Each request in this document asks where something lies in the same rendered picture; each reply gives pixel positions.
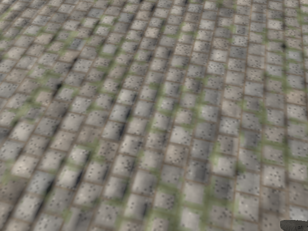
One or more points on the right robot hand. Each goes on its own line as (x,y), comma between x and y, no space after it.
(294,225)

